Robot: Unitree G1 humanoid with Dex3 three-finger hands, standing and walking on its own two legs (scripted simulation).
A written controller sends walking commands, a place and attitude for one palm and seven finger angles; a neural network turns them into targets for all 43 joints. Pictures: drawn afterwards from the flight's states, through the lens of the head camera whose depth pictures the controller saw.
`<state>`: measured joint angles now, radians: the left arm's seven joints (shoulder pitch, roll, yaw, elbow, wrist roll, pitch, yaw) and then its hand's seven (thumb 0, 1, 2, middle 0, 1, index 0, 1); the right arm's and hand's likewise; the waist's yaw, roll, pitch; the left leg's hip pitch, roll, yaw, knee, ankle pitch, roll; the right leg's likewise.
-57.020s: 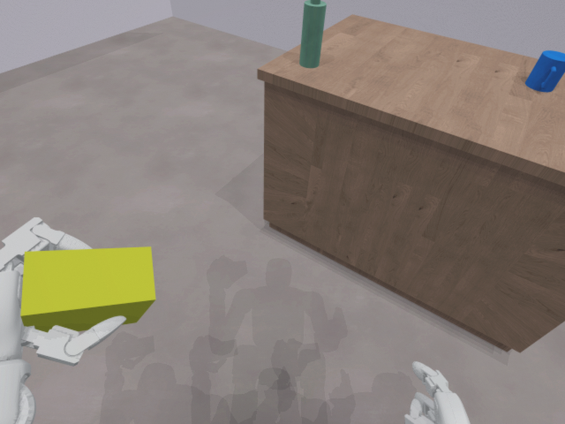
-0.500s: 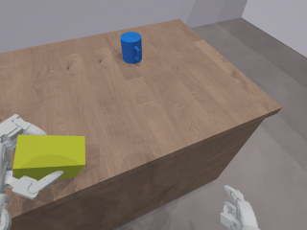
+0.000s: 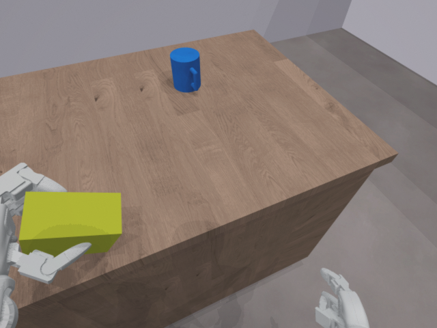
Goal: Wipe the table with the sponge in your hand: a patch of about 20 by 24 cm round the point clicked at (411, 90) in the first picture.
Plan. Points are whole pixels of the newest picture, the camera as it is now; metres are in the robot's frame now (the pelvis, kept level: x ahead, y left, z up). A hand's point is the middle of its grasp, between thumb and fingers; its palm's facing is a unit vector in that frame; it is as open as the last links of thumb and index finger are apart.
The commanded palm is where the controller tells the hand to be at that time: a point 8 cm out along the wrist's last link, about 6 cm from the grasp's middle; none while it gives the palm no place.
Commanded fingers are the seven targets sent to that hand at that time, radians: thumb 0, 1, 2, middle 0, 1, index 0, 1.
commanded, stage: come to a stop and stand still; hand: left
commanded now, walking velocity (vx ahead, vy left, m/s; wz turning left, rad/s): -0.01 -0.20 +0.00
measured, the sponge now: (86, 225) +0.23 +0.21 +0.13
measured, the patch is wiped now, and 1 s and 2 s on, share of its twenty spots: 0.00 0.00 0.00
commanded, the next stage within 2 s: look again from close up in 1.16 s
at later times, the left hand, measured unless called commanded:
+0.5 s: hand (20, 242) +0.20 +0.28 +0.14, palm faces +0.29 -0.87 -0.39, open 10.0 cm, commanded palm +0.15 +0.32 +0.18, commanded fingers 0.00 0.10 1.30 -1.20 -1.60 -1.20 -1.60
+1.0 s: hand out of the picture +0.22 +0.34 +0.16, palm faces +0.38 -0.85 -0.37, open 10.0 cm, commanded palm +0.16 +0.37 +0.18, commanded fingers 0.00 0.10 1.30 -1.20 -1.60 -1.20 -1.60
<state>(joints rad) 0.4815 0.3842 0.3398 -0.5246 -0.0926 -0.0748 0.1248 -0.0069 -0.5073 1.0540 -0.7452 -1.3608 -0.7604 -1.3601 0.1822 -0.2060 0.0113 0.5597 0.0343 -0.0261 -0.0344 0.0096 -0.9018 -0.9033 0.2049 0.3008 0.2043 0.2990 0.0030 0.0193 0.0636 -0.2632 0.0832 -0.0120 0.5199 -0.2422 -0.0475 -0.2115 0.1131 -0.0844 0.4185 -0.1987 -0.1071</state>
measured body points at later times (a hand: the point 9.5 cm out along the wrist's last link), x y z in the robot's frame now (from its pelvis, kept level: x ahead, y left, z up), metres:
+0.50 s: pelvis -0.02 +0.04 +0.00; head +0.00 +0.06 +0.45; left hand +0.17 +0.32 +0.16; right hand +0.13 -0.20 -0.08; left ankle +0.01 +0.15 -0.74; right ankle +0.02 -0.05 -0.74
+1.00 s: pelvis +0.00 +0.09 +0.00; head +0.03 +0.13 +0.45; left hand +0.20 +0.39 +0.18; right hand +0.18 -0.12 -0.06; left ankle +0.01 +0.15 -0.74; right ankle +0.02 -0.05 -0.74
